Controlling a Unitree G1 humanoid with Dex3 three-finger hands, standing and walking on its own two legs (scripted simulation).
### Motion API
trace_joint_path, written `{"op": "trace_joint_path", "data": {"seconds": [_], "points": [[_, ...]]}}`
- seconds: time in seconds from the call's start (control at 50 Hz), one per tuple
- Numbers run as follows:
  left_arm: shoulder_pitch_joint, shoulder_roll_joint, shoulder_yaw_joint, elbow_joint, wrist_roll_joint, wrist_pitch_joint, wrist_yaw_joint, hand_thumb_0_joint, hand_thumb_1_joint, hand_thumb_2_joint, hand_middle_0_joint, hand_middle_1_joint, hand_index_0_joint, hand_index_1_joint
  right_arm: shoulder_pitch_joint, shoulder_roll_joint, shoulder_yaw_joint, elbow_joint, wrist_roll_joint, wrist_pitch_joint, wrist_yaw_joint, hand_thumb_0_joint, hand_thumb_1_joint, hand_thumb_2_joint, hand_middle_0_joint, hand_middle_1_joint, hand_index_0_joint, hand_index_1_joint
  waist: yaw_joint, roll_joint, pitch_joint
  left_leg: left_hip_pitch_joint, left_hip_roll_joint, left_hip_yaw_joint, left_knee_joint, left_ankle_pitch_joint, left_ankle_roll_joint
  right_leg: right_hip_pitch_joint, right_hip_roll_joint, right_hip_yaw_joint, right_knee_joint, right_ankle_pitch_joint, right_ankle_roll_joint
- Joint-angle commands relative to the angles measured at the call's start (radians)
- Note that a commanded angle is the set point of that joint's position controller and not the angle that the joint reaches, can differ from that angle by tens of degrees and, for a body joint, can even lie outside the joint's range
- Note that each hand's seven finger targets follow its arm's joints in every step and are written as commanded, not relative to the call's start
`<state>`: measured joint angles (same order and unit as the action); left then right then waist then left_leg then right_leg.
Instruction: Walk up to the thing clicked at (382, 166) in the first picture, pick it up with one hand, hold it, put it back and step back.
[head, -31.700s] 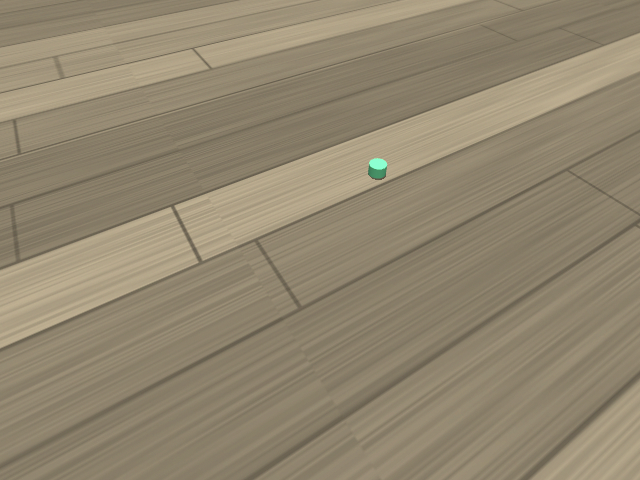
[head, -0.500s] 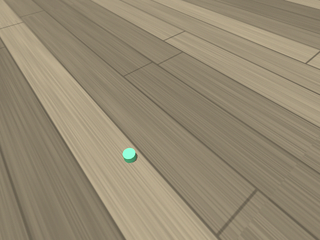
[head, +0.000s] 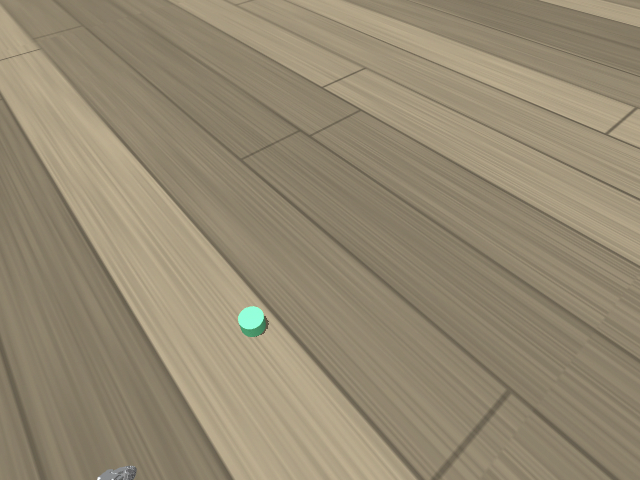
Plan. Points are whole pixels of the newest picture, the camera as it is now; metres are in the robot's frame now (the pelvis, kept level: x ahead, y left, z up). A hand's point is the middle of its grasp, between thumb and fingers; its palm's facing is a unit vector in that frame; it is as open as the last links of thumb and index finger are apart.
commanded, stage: walk up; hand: left
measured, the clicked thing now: (252, 321) +0.73 +0.26 -0.74
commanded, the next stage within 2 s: stand in 0.32 s
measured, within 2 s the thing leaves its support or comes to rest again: neither
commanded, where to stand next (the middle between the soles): +0.40 +0.01 m, yaw +0 degrees
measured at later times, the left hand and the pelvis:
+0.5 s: hand out of the picture +0.07 +0.27 -0.15, palm faces +0.00 -0.95 -0.32, open 7.3 cm; pelvis -0.01 +0.02 +0.01, yaw +0 degrees
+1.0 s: hand out of the picture +0.07 +0.26 -0.14, palm faces -0.05 -0.94 -0.34, open 7.3 cm; pelvis -0.01 +0.00 +0.02, yaw -1 degrees
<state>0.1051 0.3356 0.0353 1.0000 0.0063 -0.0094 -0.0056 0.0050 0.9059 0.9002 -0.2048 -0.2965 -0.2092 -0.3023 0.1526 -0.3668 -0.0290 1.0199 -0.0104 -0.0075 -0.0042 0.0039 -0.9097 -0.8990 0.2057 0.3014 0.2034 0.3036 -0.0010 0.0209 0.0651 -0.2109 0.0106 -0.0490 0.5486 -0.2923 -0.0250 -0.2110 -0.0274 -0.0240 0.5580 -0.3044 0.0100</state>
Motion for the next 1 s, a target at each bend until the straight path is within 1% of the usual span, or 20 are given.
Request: {"op": "trace_joint_path", "data": {"seconds": [0.0,0.02,0.04,0.06,0.12,0.2,0.28,0.3,0.36,0.42,0.44,0.48,0.58,0.62,0.74,0.82,0.84,0.86,0.92,0.98], "points": [[-0.061,0.251,0.067,-0.048,-0.003,-0.028,0.022,0.0,0.9,0.9,-0.2,-0.3,-0.2,-0.3,-0.044,-0.189,-0.035,-0.043,0.002,-0.023,-0.007,0.0,-0.9,-0.9,0.2,0.3,0.2,0.3,0.011,-0.067,-0.109,0.005,0.073,-0.035,-0.062,0.344,0.058,0.103,-0.107,0.094,-0.121,0.331,-0.054],[-0.075,0.253,0.066,-0.049,-0.002,-0.028,0.022,0.0,0.9,0.9,-0.2,-0.3,-0.2,-0.3,-0.037,-0.193,-0.037,-0.035,0.0,-0.022,-0.009,0.0,-0.9,-0.9,0.2,0.3,0.2,0.3,0.002,-0.055,-0.128,0.014,0.078,-0.043,-0.073,0.346,0.059,0.107,-0.113,0.096,-0.114,0.329,-0.063],[-0.069,0.25,0.064,-0.045,-0.006,-0.027,0.021,0.0,0.9,0.9,-0.2,-0.3,-0.2,-0.3,-0.046,-0.192,-0.035,-0.032,0.001,-0.021,-0.01,0.0,-0.9,-0.9,0.2,0.3,0.2,0.3,0.011,-0.03,-0.12,0.017,0.077,-0.049,-0.078,0.328,0.059,0.09,-0.111,0.095,-0.123,0.297,-0.064],[-0.074,0.244,0.061,-0.039,-0.006,-0.027,0.02,0.0,0.9,0.9,-0.2,-0.3,-0.2,-0.3,-0.057,-0.19,-0.033,-0.029,0.001,-0.021,-0.009,0.0,-0.9,-0.9,0.2,0.3,0.2,0.3,0.009,-0.018,-0.118,0.006,0.081,-0.054,-0.09,0.317,0.06,0.106,-0.106,0.086,-0.135,0.279,-0.06],[-0.079,0.24,0.059,-0.028,-0.006,-0.026,0.018,0.0,0.9,0.9,-0.2,-0.3,-0.2,-0.3,-0.078,-0.185,-0.03,-0.017,0.0,-0.022,-0.008,0.0,-0.9,-0.9,0.2,0.3,0.2,0.3,0.013,-0.011,-0.146,0.022,0.09,-0.062,-0.11,0.329,0.061,0.126,-0.104,0.083,-0.145,0.276,-0.058],[-0.096,0.233,0.054,-0.012,-0.004,-0.022,0.014,0.0,0.9,0.9,-0.2,-0.3,-0.2,-0.3,-0.108,-0.184,-0.026,-0.006,-0.002,-0.022,-0.007,0.0,-0.9,-0.9,0.2,0.3,0.2,0.3,0.016,0.009,-0.107,-0.01,0.101,-0.082,-0.163,0.256,0.061,0.127,-0.09,0.067,-0.166,0.204,-0.049],[-0.088,0.231,0.051,0.006,-0.001,-0.021,0.01,0.0,0.9,0.9,-0.2,-0.3,-0.2,-0.3,-0.132,-0.181,-0.023,-0.004,-0.004,-0.024,-0.003,0.0,-0.9,-0.9,0.2,0.3,0.2,0.3,0.019,0.012,-0.082,-0.025,0.102,-0.092,-0.195,0.199,0.058,0.126,-0.082,0.062,-0.199,0.169,-0.04],[-0.085,0.21,0.027,0.03,0.0,-0.022,0.007,0.0,0.9,0.9,-0.2,-0.3,-0.2,-0.3,-0.129,-0.194,-0.024,0.005,-0.001,-0.027,-0.001,0.0,-0.9,-0.9,0.2,0.3,0.2,0.3,0.008,0.004,-0.104,0.027,0.108,-0.095,-0.222,0.214,0.052,0.122,-0.099,0.087,-0.229,0.185,-0.034],[-0.084,0.213,0.022,0.042,-0.002,-0.027,0.005,0.0,0.9,0.9,-0.2,-0.3,-0.2,-0.3,-0.13,-0.199,-0.026,0.019,-0.001,-0.033,0.0,0.0,-0.9,-0.9,0.2,0.3,0.2,0.3,0.008,0.017,-0.118,0.065,0.113,-0.093,-0.231,0.285,0.046,0.135,-0.096,0.079,-0.238,0.225,-0.026],[-0.077,0.22,0.017,0.06,0.0,-0.026,0.005,0.0,0.9,0.9,-0.2,-0.3,-0.2,-0.3,-0.138,-0.198,-0.026,0.029,-0.001,-0.031,0.001,0.0,-0.9,-0.9,0.2,0.3,0.2,0.3,0.01,0.025,-0.092,0.06,0.113,-0.09,-0.263,0.211,0.045,0.123,-0.093,0.076,-0.258,0.169,-0.021],[-0.072,0.227,0.015,0.067,0.001,-0.028,0.004,0.0,0.9,0.9,-0.2,-0.3,-0.2,-0.3,-0.135,-0.191,-0.025,0.034,0.001,-0.031,0.002,0.0,-0.9,-0.9,0.2,0.3,0.2,0.3,0.008,0.003,-0.087,0.067,0.111,-0.09,-0.267,0.215,0.044,0.116,-0.097,0.081,-0.267,0.174,-0.022],[-0.074,0.227,0.013,0.074,0.002,-0.028,0.005,0.0,0.9,0.9,-0.2,-0.3,-0.2,-0.3,-0.132,-0.196,-0.026,0.038,0.0,-0.03,0.003,0.0,-0.9,-0.9,0.2,0.3,0.2,0.3,0.006,0.005,-0.077,0.044,0.109,-0.09,-0.286,0.164,0.044,0.12,-0.094,0.078,-0.276,0.146,-0.019],[-0.058,0.235,0.007,0.084,0.004,-0.035,0.007,0.0,0.9,0.9,-0.2,-0.3,-0.2,-0.3,-0.123,-0.189,-0.023,0.046,0.001,-0.029,0.006,0.0,-0.9,-0.9,0.2,0.3,0.2,0.3,0.003,-0.021,-0.093,0.088,0.107,-0.076,-0.28,0.206,0.044,0.11,-0.107,0.09,-0.287,0.177,-0.022],[-0.048,0.226,0.004,0.087,0.002,-0.031,0.007,0.0,0.9,0.9,-0.2,-0.3,-0.2,-0.3,-0.125,-0.201,-0.025,0.052,0.0,-0.028,0.006,0.0,-0.9,-0.9,0.2,0.3,0.2,0.3,0.006,0.005,-0.077,0.067,0.103,-0.076,-0.295,0.149,0.043,0.103,-0.102,0.087,-0.288,0.147,-0.02],[-0.029,0.229,-0.003,0.09,0.006,-0.031,0.01,0.0,0.9,0.9,-0.2,-0.3,-0.2,-0.3,-0.115,-0.188,-0.019,0.055,0.003,-0.026,0.008,0.0,-0.9,-0.9,0.2,0.3,0.2,0.3,0.005,-0.03,-0.077,0.066,0.103,-0.074,-0.288,0.191,0.039,0.099,-0.105,0.084,-0.286,0.154,-0.023],[-0.025,0.234,-0.003,0.087,0.002,-0.034,0.01,0.0,0.9,0.9,-0.2,-0.3,-0.2,-0.3,-0.1,-0.194,-0.015,0.062,0.004,-0.027,0.007,0.0,-0.9,-0.9,0.2,0.3,0.2,0.3,0.001,-0.027,-0.092,0.082,0.105,-0.067,-0.278,0.217,0.041,0.112,-0.112,0.091,-0.286,0.2,-0.022],[-0.027,0.24,-0.002,0.085,0.004,-0.033,0.011,0.0,0.9,0.9,-0.2,-0.3,-0.2,-0.3,-0.103,-0.193,-0.016,0.06,0.003,-0.027,0.006,0.0,-0.9,-0.9,0.2,0.3,0.2,0.3,0.003,-0.035,-0.109,0.094,0.107,-0.067,-0.276,0.242,0.039,0.116,-0.11,0.087,-0.276,0.21,-0.025],[-0.025,0.23,-0.005,0.085,0.003,-0.034,0.012,0.0,0.9,0.9,-0.2,-0.3,-0.2,-0.3,-0.107,-0.198,-0.015,0.061,0.003,-0.026,0.007,0.0,-0.9,-0.9,0.2,0.3,0.2,0.3,0.005,-0.029,-0.096,0.091,0.108,-0.068,-0.274,0.27,0.038,0.11,-0.108,0.084,-0.278,0.232,-0.022],[-0.023,0.235,-0.004,0.083,0.001,-0.034,0.012,0.0,0.9,0.9,-0.2,-0.3,-0.2,-0.3,-0.095,-0.2,-0.015,0.066,0.004,-0.025,0.005,0.0,-0.9,-0.9,0.2,0.3,0.2,0.3,0.003,-0.03,-0.115,0.1,0.11,-0.06,-0.26,0.286,0.038,0.13,-0.112,0.084,-0.273,0.263,-0.023],[-0.03,0.238,-0.004,0.082,-0.002,-0.032,0.013,0.0,0.9,0.9,-0.2,-0.3,-0.2,-0.3,-0.094,-0.195,-0.011,0.068,0.004,-0.023,0.005,0.0,-0.9,-0.9,0.2,0.3,0.2,0.3,0.002,-0.026,-0.101,0.088,0.108,-0.057,-0.264,0.277,0.033,0.128,-0.112,0.088,-0.275,0.257,-0.024]]}}
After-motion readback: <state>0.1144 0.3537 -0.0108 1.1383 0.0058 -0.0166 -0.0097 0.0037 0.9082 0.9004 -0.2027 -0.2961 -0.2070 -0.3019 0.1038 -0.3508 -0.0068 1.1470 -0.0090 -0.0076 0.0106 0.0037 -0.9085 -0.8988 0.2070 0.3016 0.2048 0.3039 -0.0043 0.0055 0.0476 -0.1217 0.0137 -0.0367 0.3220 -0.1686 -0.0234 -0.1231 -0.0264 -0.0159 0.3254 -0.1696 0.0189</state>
